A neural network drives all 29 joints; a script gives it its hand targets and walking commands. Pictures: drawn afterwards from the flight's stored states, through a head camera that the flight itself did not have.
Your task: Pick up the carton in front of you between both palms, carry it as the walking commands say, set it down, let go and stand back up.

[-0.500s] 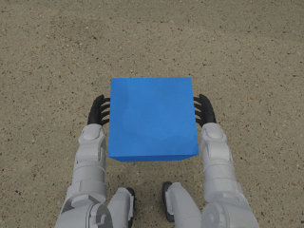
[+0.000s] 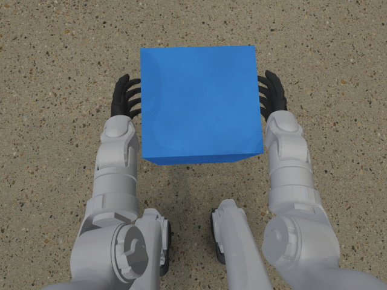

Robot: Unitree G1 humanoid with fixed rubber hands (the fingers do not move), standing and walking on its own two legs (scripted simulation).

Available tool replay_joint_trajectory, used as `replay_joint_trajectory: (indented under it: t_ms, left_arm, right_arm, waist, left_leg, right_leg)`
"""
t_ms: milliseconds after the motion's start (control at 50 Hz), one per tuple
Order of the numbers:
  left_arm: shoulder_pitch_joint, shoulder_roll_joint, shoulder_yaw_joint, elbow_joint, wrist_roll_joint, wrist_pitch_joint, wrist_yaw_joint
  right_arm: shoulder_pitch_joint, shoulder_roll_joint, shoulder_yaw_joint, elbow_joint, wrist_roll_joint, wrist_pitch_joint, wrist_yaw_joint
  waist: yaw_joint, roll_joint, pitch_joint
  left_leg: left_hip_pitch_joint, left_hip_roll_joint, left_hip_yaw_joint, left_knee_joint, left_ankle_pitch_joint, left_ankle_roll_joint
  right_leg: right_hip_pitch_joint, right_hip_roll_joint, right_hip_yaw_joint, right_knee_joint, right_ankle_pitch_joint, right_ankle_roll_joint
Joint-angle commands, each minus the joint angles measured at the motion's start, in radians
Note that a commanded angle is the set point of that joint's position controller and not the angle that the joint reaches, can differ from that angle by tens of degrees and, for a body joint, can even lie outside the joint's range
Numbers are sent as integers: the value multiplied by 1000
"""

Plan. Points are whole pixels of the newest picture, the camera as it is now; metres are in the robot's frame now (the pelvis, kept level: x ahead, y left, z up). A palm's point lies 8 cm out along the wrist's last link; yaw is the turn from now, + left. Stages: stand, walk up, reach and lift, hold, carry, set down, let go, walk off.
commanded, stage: set down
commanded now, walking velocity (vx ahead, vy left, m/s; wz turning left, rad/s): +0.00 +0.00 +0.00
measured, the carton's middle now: (197, 117) +0.47 -0.04 -0.15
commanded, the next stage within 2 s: none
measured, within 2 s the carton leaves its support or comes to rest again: rests again in 1.28 s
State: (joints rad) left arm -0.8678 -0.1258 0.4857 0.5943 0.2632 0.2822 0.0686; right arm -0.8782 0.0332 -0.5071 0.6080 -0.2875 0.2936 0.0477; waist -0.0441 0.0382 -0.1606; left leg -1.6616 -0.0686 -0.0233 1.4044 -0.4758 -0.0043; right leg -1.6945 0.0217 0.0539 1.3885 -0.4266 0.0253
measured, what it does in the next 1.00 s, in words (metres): lowers itself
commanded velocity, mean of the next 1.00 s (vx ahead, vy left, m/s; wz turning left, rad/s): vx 0.00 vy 0.00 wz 0.00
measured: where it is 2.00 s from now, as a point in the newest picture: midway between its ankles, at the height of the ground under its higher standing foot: (192, 251)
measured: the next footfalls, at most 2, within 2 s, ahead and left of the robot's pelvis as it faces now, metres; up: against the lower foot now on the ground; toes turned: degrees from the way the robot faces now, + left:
none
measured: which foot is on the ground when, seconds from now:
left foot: down 0.00-1.00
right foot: down 0.00-1.00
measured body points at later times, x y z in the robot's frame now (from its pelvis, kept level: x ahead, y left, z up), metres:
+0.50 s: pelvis -0.03 -0.01 -0.12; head +0.31 -0.04 +0.18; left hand +0.52 +0.09 -0.25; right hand +0.50 -0.21 -0.25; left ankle +0.06 +0.11 -0.56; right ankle +0.08 -0.13 -0.56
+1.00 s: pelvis -0.02 -0.01 -0.21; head +0.36 -0.03 +0.02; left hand +0.56 +0.09 -0.38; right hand +0.53 -0.22 -0.38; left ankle +0.06 +0.11 -0.56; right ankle +0.08 -0.13 -0.56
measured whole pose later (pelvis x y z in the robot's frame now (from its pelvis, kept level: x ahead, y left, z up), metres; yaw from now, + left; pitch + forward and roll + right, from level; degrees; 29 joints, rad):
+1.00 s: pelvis -0.02 -0.01 -0.21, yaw +2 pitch +41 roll +2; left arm -1.47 0.20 0.23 0.86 -0.03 0.26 0.18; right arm -1.42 -0.27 -0.31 0.81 0.00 0.29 -0.07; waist -0.08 0.03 0.34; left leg -2.22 -0.10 -0.02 2.16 -0.65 -0.05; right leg -2.26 0.03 0.03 2.15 -0.59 0.01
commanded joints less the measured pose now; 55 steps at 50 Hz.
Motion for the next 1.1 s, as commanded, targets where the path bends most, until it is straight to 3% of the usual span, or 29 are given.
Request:
replay_joint_trajectory:
  t_ms: [0, 200, 520, 800, 920, 1000, 1080]
  left_arm:
    - [-625, -868, -536, 69, -125, -21, -214]
    - [-818, -820, -557, 63, -180, 3, -206]
    - [-1027, -684, -489, 146, -202, -4, -209]
    - [-1206, -575, -592, 153, -343, -48, -175]
    - [-1286, -578, -668, 78, -424, -63, -157]
    - [-1247, -611, -663, 112, -417, -63, -162]
    - [-1220, -606, -623, 187, -397, -72, -175]
  right_arm:
    - [-567, 876, 522, 74, 132, -11, 218]
    - [-754, 848, 566, 39, 198, 19, 177]
    - [-961, 731, 520, 91, 226, 16, 167]
    - [-1130, 585, 587, 100, 350, -28, 174]
    - [-1217, 578, 645, 31, 431, -41, 167]
    - [-1164, 596, 627, 82, 427, -40, 176]
    - [-1118, 600, 584, 160, 398, -44, 186]
  waist:
    - [-26, -22, -891]
    - [-36, -36, -1029]
    - [-44, -34, -943]
    - [-70, -10, -928]
    - [-85, -7, -1086]
    - [-86, 14, -985]
    - [-87, 15, -811]
  left_leg:
    - [355, -123, 39, -59, 265, -36]
    - [190, -138, 80, 125, 205, -34]
    - [-29, -120, 105, 339, 146, -24]
    - [30, -95, 102, 554, 226, -20]
    - [140, -95, 98, 625, 336, -8]
    - [68, -100, 96, 645, 337, -7]
    - [-40, -99, 93, 646, 265, -6]
  right_leg:
    - [468, 131, -86, -20, 307, 2]
    - [433, 130, -98, 139, 294, 18]
    - [284, 107, -107, 344, 261, 17]
    - [226, 73, -118, 558, 337, 5]
    - [282, 70, -125, 622, 451, 3]
    - [249, 73, -111, 644, 463, -3]
    - [163, 75, -109, 653, 388, -6]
